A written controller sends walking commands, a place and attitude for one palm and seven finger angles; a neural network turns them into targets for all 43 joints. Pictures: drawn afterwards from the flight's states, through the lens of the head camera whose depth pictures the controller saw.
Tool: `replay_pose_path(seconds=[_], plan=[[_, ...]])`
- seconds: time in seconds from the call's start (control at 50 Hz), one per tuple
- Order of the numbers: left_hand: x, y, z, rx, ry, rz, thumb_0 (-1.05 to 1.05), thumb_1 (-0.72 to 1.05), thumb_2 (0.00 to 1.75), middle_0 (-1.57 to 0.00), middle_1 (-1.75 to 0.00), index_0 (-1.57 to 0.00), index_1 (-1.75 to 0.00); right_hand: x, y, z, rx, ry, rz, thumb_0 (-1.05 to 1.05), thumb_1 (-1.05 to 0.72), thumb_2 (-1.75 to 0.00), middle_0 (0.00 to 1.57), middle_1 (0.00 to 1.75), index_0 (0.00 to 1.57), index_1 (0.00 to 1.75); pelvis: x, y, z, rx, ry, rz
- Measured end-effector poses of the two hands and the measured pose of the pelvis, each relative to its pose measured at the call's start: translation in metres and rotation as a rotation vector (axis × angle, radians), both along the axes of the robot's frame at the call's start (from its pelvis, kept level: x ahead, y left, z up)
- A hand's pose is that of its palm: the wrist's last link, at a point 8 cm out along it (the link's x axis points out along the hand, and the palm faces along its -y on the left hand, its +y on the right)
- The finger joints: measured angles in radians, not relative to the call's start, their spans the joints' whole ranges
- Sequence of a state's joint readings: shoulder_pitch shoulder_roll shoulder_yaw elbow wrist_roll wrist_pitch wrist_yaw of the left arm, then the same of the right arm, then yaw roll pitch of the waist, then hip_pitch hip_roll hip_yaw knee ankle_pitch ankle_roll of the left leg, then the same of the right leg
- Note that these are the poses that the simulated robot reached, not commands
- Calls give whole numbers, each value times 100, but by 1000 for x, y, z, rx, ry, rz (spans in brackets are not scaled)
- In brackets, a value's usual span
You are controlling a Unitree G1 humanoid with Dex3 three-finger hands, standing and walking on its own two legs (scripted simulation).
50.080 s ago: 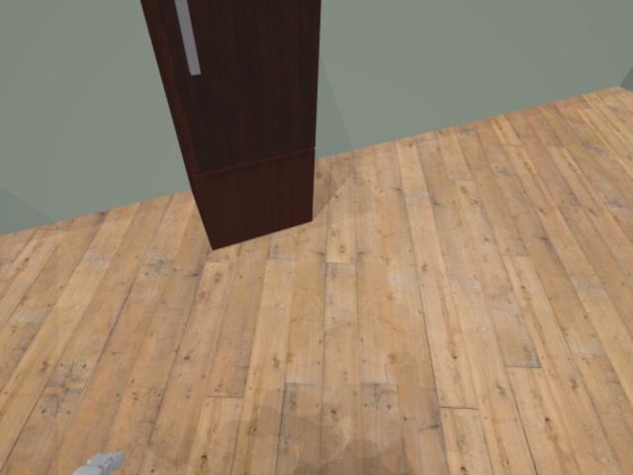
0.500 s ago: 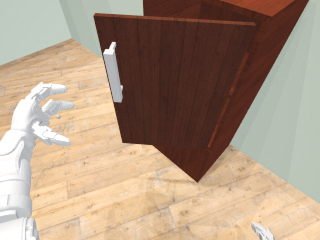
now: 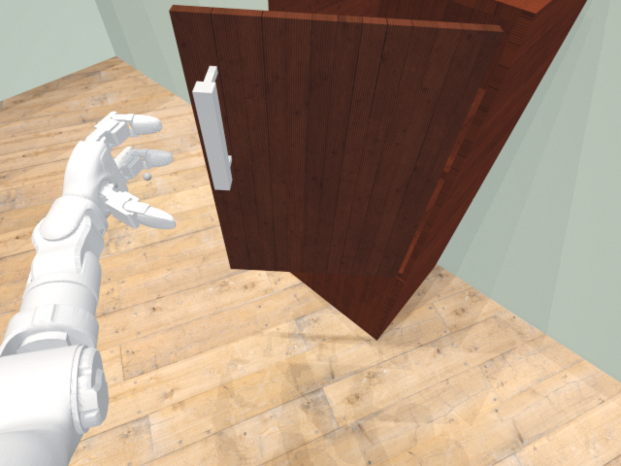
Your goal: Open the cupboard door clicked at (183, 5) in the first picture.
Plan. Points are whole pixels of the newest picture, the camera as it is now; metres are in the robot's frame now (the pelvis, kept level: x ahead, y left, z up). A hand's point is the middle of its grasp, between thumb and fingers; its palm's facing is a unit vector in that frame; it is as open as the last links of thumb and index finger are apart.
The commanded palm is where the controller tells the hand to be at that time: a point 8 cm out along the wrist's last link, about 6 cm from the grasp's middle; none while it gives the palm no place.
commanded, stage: move the hooked fingers beside the handle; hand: left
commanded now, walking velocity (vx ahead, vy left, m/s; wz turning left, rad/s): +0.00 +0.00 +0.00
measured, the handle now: (218, 132) +0.56 +0.14 +0.11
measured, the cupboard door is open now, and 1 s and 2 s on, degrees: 39 39 39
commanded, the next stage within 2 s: slide the fingers in behind the handle in 1.26 s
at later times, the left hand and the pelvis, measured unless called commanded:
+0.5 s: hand (171, 145) +0.50 +0.19 +0.13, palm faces -0.04 -1.00 +0.03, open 14.0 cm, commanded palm +0.49 +0.25 +0.12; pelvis +0.00 -0.01 -0.01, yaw -1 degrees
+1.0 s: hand (156, 153) +0.49 +0.21 +0.12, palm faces -0.05 -1.00 +0.03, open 14.0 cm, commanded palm +0.48 +0.25 +0.11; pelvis +0.01 +0.00 -0.01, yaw -1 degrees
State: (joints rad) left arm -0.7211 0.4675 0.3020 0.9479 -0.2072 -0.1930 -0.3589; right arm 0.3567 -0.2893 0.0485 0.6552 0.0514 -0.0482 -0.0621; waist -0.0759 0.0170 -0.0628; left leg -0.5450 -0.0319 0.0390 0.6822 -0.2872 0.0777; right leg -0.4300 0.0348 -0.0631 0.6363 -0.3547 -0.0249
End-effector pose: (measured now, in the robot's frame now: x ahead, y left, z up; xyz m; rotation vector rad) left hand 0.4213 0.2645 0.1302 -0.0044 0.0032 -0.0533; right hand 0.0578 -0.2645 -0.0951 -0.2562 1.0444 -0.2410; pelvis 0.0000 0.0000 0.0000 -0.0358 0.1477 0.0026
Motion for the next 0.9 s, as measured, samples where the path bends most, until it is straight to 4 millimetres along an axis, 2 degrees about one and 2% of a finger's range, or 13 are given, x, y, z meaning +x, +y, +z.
replay_pose_path(seconds=[0.14,0.32,0.56,0.72,0.9], plan=[[17,-6,-7,-13,20,23,-2,-50,30,-30,-120,-30,-120,-28,-8,-3,-8,75,-48,1,-91,-90,20,30,20,30,-1,-4,-2,0,19,-12],[36,-5,0,9,1,30,-2,-50,30,-30,-120,-30,-120,-60,-19,-6,-27,171,-100,1,-91,-90,20,30,20,30,-2,-10,-6,-6,52,-12],[68,-18,-2,-27,13,29,-2,-50,30,-30,-120,-30,-120,-83,-23,-5,-37,241,-140,1,-91,-90,20,30,20,30,-1,-14,-11,-11,106,-23],[65,-4,-9,-3,23,37,-2,-50,30,-30,-120,-30,-120,-85,-17,-7,-10,263,-169,1,-91,-90,20,30,20,30,9,-13,-11,-9,113,-43],[53,9,-8,-8,-11,30,-2,-50,30,-30,-120,-30,-120,-57,-12,-8,-10,232,-130,1,-91,-90,20,30,20,30,13,-8,-10,-19,100,-24]])
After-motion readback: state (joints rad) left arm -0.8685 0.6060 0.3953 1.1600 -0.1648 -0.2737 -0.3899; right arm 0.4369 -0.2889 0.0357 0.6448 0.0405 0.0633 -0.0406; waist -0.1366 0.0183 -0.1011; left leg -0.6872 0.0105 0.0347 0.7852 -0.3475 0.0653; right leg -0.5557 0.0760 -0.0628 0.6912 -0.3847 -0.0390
